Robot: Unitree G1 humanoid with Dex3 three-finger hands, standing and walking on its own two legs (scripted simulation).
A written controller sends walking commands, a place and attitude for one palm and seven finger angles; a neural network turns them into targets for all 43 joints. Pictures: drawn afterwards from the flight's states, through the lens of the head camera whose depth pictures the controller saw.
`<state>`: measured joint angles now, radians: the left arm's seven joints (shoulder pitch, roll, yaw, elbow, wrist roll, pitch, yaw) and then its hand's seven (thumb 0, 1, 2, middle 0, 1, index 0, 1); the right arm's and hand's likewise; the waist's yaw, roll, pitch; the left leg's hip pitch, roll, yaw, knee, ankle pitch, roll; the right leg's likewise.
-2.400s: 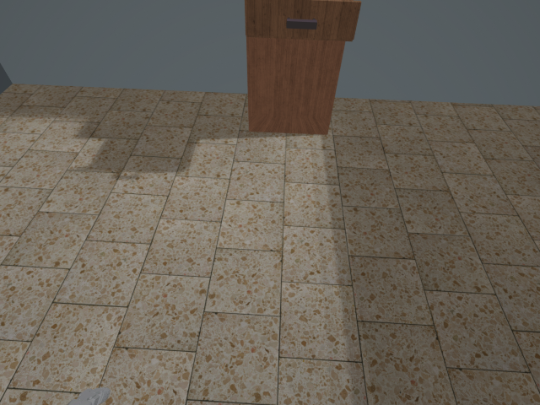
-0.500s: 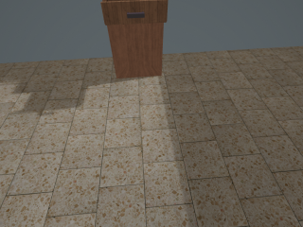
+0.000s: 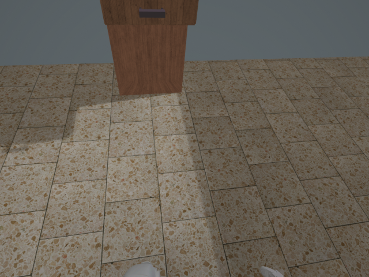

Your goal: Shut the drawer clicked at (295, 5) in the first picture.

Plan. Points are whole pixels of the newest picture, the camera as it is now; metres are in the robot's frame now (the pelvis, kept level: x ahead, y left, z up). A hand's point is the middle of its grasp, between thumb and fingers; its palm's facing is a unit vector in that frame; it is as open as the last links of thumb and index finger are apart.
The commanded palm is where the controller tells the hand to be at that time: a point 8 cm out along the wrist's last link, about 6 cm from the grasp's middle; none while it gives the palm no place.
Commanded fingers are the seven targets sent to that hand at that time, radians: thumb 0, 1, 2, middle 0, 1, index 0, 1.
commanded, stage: walk to a spot facing it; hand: left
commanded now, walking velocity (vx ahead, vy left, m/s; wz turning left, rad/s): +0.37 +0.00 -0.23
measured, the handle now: (151, 11) +1.17 +0.27 +0.02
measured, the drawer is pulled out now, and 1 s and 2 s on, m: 0.29 0.29 0.29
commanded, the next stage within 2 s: turn to face it in 1.28 s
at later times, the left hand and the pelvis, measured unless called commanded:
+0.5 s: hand (139, 196) +0.34 +0.16 -0.15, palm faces -0.21 -0.97 -0.12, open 7.4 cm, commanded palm none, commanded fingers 0.00 0.90 0.90 -0.20 -0.30 -0.20 -0.30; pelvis +0.21 +0.02 +0.02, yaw -8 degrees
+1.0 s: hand (138, 163) +0.46 +0.19 -0.17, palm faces -0.11 -0.98 -0.17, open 7.3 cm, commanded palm none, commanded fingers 0.00 0.90 0.90 -0.20 -0.30 -0.20 -0.30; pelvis +0.47 +0.00 +0.01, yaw -12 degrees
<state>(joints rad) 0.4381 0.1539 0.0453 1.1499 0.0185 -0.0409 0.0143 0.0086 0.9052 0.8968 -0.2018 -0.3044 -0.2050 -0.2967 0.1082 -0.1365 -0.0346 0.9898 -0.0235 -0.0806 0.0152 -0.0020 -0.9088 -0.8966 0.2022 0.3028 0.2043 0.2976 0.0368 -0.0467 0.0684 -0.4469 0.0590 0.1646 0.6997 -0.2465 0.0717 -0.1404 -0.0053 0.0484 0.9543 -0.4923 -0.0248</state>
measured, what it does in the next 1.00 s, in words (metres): walks ahead: right foot, then left foot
